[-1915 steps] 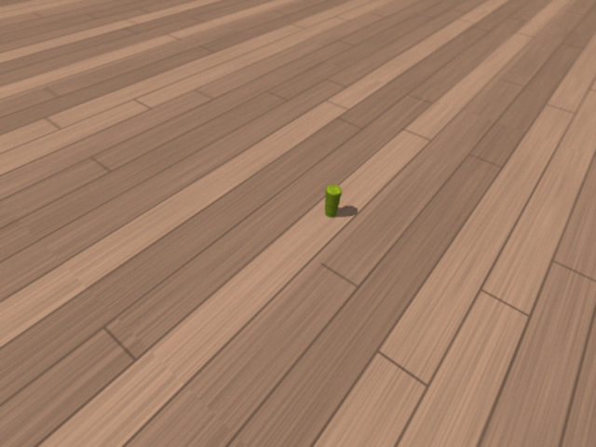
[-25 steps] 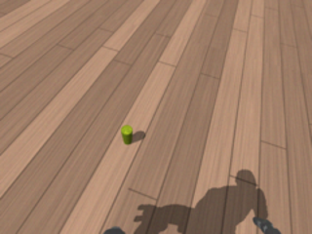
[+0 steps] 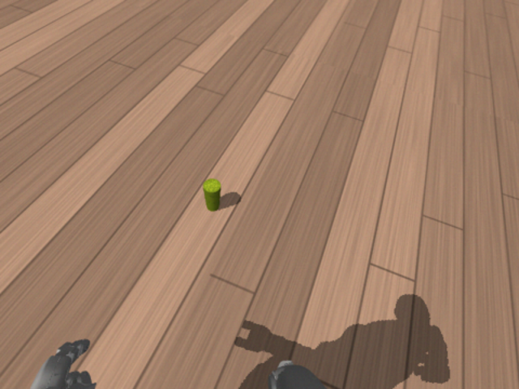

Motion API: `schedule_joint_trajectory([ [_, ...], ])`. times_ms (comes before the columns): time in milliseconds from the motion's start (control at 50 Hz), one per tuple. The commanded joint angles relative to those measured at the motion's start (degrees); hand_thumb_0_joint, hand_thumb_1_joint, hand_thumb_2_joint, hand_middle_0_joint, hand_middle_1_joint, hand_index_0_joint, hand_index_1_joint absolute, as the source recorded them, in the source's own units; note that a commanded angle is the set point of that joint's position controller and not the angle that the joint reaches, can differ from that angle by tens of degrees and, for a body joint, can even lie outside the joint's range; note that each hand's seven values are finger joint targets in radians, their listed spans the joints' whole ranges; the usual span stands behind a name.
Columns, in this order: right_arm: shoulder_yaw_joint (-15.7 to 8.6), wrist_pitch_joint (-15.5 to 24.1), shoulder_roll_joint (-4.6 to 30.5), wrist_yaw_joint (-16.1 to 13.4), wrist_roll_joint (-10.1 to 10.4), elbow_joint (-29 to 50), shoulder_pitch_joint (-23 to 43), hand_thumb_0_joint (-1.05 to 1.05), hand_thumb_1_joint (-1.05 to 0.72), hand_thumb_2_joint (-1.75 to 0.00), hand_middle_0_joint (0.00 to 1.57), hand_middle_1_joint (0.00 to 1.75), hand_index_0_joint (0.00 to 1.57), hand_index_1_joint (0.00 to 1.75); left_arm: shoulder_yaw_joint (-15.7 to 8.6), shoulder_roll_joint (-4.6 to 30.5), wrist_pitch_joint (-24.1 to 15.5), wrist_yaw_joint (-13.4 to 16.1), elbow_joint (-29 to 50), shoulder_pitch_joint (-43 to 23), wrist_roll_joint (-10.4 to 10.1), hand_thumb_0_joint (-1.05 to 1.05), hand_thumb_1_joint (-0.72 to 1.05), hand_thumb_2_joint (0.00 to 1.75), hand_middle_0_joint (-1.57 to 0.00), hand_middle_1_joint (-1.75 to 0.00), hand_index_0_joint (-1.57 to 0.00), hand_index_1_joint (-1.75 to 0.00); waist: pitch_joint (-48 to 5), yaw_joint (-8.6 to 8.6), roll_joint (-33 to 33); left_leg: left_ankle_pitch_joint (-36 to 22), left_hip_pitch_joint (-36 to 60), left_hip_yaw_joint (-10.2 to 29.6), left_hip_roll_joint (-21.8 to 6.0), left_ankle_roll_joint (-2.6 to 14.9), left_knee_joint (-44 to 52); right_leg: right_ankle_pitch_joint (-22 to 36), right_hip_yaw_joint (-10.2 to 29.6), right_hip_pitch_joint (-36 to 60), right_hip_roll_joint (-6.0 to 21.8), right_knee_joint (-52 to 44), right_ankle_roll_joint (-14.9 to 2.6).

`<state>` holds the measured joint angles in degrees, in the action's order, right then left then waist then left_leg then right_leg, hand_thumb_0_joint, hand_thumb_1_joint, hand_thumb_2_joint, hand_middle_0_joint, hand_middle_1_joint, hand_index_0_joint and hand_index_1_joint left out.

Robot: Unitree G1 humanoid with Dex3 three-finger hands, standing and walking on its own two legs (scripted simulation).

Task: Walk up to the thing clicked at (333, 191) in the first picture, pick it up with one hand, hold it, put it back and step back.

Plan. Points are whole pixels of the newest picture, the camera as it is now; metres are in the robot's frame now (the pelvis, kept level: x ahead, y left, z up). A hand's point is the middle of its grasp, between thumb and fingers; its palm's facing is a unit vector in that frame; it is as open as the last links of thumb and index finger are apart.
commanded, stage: step back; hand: left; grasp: from the side
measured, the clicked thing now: (212, 196) +0.93 +0.15 -0.67
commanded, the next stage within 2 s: stand in 1.50 s
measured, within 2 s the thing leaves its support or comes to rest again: neither
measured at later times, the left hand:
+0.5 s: hand out of the picture -0.11 +0.21 -0.12, palm faces -0.03 -0.90 -0.44, open 7.4 cm
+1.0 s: hand out of the picture -0.13 +0.20 -0.14, palm faces +0.05 -0.92 -0.39, open 7.4 cm
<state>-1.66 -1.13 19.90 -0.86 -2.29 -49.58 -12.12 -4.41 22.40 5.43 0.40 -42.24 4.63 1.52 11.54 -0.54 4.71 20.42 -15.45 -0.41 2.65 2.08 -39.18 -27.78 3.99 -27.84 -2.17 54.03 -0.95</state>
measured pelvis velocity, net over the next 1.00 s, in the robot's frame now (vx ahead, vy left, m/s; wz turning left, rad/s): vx -0.18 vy -0.08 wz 0.05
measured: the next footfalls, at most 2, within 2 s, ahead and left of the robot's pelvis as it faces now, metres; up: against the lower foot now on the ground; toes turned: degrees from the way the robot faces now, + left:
right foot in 0.30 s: -0.11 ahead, -0.20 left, +0.00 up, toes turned -1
left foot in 0.64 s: -0.18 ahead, +0.07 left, +0.00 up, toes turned +0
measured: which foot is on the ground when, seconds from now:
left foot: down 0.00-0.34, up 0.36-0.62, down 0.64-0.96, up 0.98-1.00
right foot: up 0.00-0.28, down 0.30-0.66, up 0.68-0.90, down 0.92-1.00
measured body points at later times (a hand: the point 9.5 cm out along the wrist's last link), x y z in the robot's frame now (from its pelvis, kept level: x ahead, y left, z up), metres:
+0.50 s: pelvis -0.17 -0.06 +0.01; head -0.14 -0.09 +0.46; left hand -0.10 +0.26 -0.09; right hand -0.07 -0.39 -0.12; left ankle -0.16 +0.10 -0.64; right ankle -0.15 -0.19 -0.72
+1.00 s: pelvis -0.18 -0.08 +0.00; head -0.17 -0.08 +0.45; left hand -0.13 +0.25 -0.11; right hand -0.12 -0.39 -0.13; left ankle -0.22 +0.06 -0.70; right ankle -0.14 -0.18 -0.72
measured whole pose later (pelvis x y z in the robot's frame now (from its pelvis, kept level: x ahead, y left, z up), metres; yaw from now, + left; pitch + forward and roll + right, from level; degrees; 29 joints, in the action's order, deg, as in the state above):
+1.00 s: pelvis -0.18 -0.08 +0.00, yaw +3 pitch -3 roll -1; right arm -3.4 -1.1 22.5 0.5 -2.0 -55.4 -15.3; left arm -4.2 21.2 -1.7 -1.4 -55.6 12.6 2.3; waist 3.7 0.1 -2.6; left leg 29.0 -15.3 5.4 -0.5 1.1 -47.5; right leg -16.6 -4.1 -17.3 -1.1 36.8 -1.9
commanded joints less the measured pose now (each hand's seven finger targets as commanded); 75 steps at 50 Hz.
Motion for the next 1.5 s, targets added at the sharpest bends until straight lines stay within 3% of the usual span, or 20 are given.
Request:
schedule_joint_trajectory([
  [0, -5.3, 2.4, 17.5, -2.3, -1.0, 6.6, 5.8, 0.0, -0.9, -0.9, 0.2, 0.3, 0.2, 0.3, -4.1, 11.1, -1.0, 0.7, 3.3, 1.7, -0.3, 0.0, 0.9, 0.9, -0.2, -0.3, -0.2, -0.3, -11.1, 2.1, -9.6, -32.9, -1.8, 17.8, -19.3, 11.8, 16.0, -3.3, 10.3, -0.6, -3.7, 23.8, 0.28],
  [260, -5.2, -1.3, 18.2, -0.4, 0.7, 7.3, 5.5, 0.0, -0.9, -0.9, 0.2, 0.3, 0.2, 0.3, -2.7, 9.7, -4.0, 0.2, -4.9, 13.7, -0.3, 0.0, 0.9, 0.9, -0.2, -0.3, -0.2, -0.3, -20.3, 2.7, -17.2, -20.1, 3.1, 7.1, -13.7, 7.55, 3.7, 11.5, -6.3, 18.9, 0.3, -30.0, 0.61],
  [300, -3.4, -1.3, 12.3, -0.4, 1.5, 9.2, 6.3, 0.0, -0.9, -0.9, 0.2, 0.3, 0.2, 0.3, -4.6, 16.8, -4.4, 0.2, -5.3, 14.9, 1.4, 0.0, 0.9, 0.9, -0.2, -0.3, -0.2, -0.3, -15.8, 3.43, 2.3, 3.4, -17.0, 4.8, -2.7, 0.86, -9.1, 7.8, 16.3, 20.5, 12.3, -31.8, -3.83],
  [320, -4.3, -1.4, 12.4, -1.5, 1.5, 10.1, 8.5, 0.0, -0.9, -0.9, 0.2, 0.3, 0.2, 0.3, -6.0, 23.5, -3.9, 0.2, -2.6, 8.9, 1.5, 0.0, 0.9, 0.9, -0.2, -0.3, -0.2, -0.3, -11.9, 5.49, 11.6, 15.1, -16.1, 6.9, 2.5, -2.47, -20.5, 4.1, 29.0, 5.1, 25.0, -37.6, -14.05],
  [340, -5.7, -1.6, 15.6, -1.8, 1.6, 8.8, 7.6, 0.0, -0.9, -0.9, 0.2, 0.3, 0.2, 0.3, -5.8, 23.8, -4.2, 0.7, -0.7, 2.8, 1.1, 0.0, 0.9, 0.9, -0.2, -0.3, -0.2, -0.3, -6.8, 3.6, 12.0, 14.3, -11.5, 10.9, -1.4, -2.85, -28.3, -0.1, 33.0, -6.4, 28.5, -40.9, -16.51],
  [420, -4.3, -1.3, 13.6, -0.5, 1.8, 3.4, 1.3, 0.0, -0.9, -0.9, 0.2, 0.3, 0.2, 0.3, -3.6, 14.1, -5.3, 1.1, -1.2, -1.4, 1.3, 0.0, 0.9, 0.9, -0.2, -0.3, -0.2, -0.3, -5.9, -0.44, 3.1, 3.1, -13.2, 9.4, 3.6, -3.04, -30.7, 4.8, 7.4, 3.0, 12.3, -31.7, -7.99],
  [540, -4.3, 0.8, 14.0, 0.9, 0.4, 2.8, 2.0, 0.0, -0.9, -0.9, 0.2, 0.3, 0.2, 0.3, -5.0, 16.3, -6.3, 0.7, -3.4, 5.6, 1.8, 0.0, 0.9, 0.9, -0.2, -0.3, -0.2, -0.3, -11.4, 4.54, 9.2, 11.2, -12.9, 4.4, -3.3, -3.81, -3.7, -13.7, 14.6, 19.9, 17.8, -33.5, -10.11],
  [600, -5.1, 2.0, 13.1, 1.1, -0.3, -1.5, -4.7, 0.0, -0.9, -0.9, 0.2, 0.3, 0.2, 0.3, -4.1, 15.8, -5.3, 0.3, -4.0, 4.4, 1.3, 0.0, 0.9, 0.9, -0.2, -0.3, -0.2, -0.3, -12.5, 0.31, 6.0, 4.1, 7.2, 2.0, -1.7, -0.39, 20.4, -4.0, 7.6, 9.9, 14.7, -25.1, -6.71],
  [640, -6.8, 2.7, 17.8, 0.6, -1.6, -2.5, -5.6, 0.0, -0.9, -0.9, 0.2, 0.3, 0.2, 0.3, -1.1, 6.2, -5.0, 0.1, -3.8, 8.3, 0.1, 0.0, 0.9, 0.9, -0.2, -0.3, -0.2, -0.3, -12.1, 1.27, -18.1, 16.3, 18.6, 28.5, -14.9, 3.85, 26.4, -4.3, -5.1, -11.1, 3.0, -0.7, -0.24],
  [680, -7.3, 2.8, 23.5, 1.0, -0.1, -0.4, -0.2, 0.0, -0.9, -0.9, 0.2, 0.3, 0.2, 0.3, -3.0, 14.9, -6.2, 0.2, -3.6, -1.1, 0.6, 0.0, 0.9, 0.9, -0.2, -0.3, -0.2, -0.3, -1.9, -1.22, -14.0, 33.1, -4.0, 39.5, -25.1, 13.88, 31.0, -2.6, 0.4, -6.5, 7.3, 0.9, -0.11],
  [740, -5.0, 3.8, 15.5, 0.9, -0.7, -0.3, 3.1, 0.0, -0.9, -0.9, 0.2, 0.3, 0.2, 0.3, -2.5, 11.8, -6.9, -1.3, -6.4, 3.8, -0.3, 0.0, 0.9, 0.9, -0.2, -0.3, -0.2, -0.3, -2.2, 1.73, -11.8, 10.7, 0.9, 17.9, -13.3, 7.35, 24.4, 4.8, -3.0, -2.1, 5.5, -6.0, -0.44],
  [880, -4.9, 2.3, 15.5, 1.3, 0.3, -0.3, 2.8, 0.0, -0.9, -0.9, 0.2, 0.3, 0.2, 0.3, -2.9, 10.8, -7.8, -1.1, -10.5, 9.7, 0.2, 0.0, 0.9, 0.9, -0.2, -0.3, -0.2, -0.3, -8.5, 3.67, -12.9, 12.1, -8.0, 10.8, -10.6, 5.42, 14.0, 10.0, -8.7, 21.3, 0.3, -23.5, -0.55],
  [920, -2.9, 2.0, 8.7, 1.0, 0.8, 0.2, 0.0, 0.0, -0.9, -0.9, 0.2, 0.3, 0.2, 0.3, -4.1, 13.9, -8.7, -0.1, -11.9, 14.7, 1.3, 0.0, 0.9, 0.9, -0.2, -0.3, -0.2, -0.3, -11.4, 5.58, 2.2, 10.9, -17.4, 5.3, -3.7, 1.88, -6.6, 1.1, 8.7, 31.1, 9.3, -33.1, -2.28],
  [960, -4.2, 2.0, 13.4, 0.0, 0.3, -0.2, -1.0, 0.0, -0.9, -0.9, 0.2, 0.3, 0.2, 0.3, -5.1, 19.6, -9.1, 0.0, -9.0, 9.5, 1.2, 0.0, 0.9, 0.9, -0.2, -0.3, -0.2, -0.3, -7.3, 4.31, 2.1, 13.7, -20.9, 8.7, -1.4, -0.3, -20.1, -18.6, 34.1, 20.3, 26.7, -43.6, -11.97],
  [1040, -4.3, 2.8, 12.9, 0.6, 0.8, -3.2, -3.7, 0.0, -0.9, -0.9, 0.2, 0.3, 0.2, 0.3, -3.4, 14.1, -10.3, 0.2, -8.2, 6.0, -0.1, 0.0, 0.9, 0.9, -0.2, -0.3, -0.2, -0.3, -6.9, 1.57, -1.7, 5.1, -15.4, 9.5, -4.5, -0.93, -17.5, 12.3, 13.1, 18.4, 18.6, -36.8, -9.16],
  [1180, -3.5, 2.4, 10.0, 0.6, 0.9, -3.6, -0.2, 0.0, -0.9, -0.9, 0.2, 0.3, 0.2, 0.3, -1.4, 13.1, -9.0, 0.7, -8.1, 3.6, -0.7, 0.0, 0.9, 0.9, -0.2, -0.3, -0.2, -0.3, -11.4, 1.16, 5.2, -3.8, -1.1, -1.8, -3.5, -2.14, 2.1, 43.2, -0.5, 13.5, 14.9, -25.0, -7.2],
  [1260, -4.5, 2.7, 13.8, -0.4, 0.4, -5.2, -0.8, 0.0, -0.9, -0.9, 0.2, 0.3, 0.2, 0.3, -0.1, 10.6, -7.3, 0.8, -7.6, 4.5, -1.2, 0.0, 0.9, 0.9, -0.2, -0.3, -0.2, -0.3, -15.1, 0.51, -3.9, -26.9, 8.2, 4.8, -9.2, 1.25, 10.3, 31.1, -2.9, 9.2, 9.2, -14.7, -2.1],
  [1320, -4.4, 2.6, 17.9, -0.4, 1.1, -3.6, 8.3, 0.0, -0.9, -0.9, 0.2, 0.3, 0.2, 0.3, -0.1, 10.5, -5.8, 1.2, -10.7, 6.8, -1.6, 0.0, 0.9, 0.9, -0.2, -0.3, -0.2, -0.3, -15.3, 2.68, -12.1, -14.9, -4.1, 18.2, -21.9, 10.97, 16.8, 0.6, -4.7, 16.5, 3.6, -10.4, -0.23],
  [1420, -2.8, 2.2, 13.6, -0.3, 1.2, -4.7, 10.8, 0.0, -0.9, -0.9, 0.2, 0.3, 0.2, 0.3, -0.8, 12.7, -7.0, 0.8, -12.6, 6.5, -0.7, 0.0, 0.9, 0.9, -0.2, -0.3, -0.2, -0.3, -14.4, 2.35, -9.3, -14.5, -3.9, 6.3, -11.1, 1.32, 7.7, 20.1, 2.8, 17.5, 8.0, -25.0, -2.43],
  [1480, -2.0, 2.4, 12.4, 0.6, 1.9, -6.8, 8.7, 0.0, -0.9, -0.9, 0.2, 0.3, 0.2, 0.3, 1.5, 9.9, -7.2, 0.0, -14.2, 3.3, -1.3, 0.0, 0.9, 0.9, -0.2, -0.3, -0.2, -0.3, -15.6, 0.26, -9.1, -10.0, 5.5, 5.8, -9.6, 0.37, 12.6, 12.5, 3.9, 12.0, 9.7, -29.3, -2.2],
])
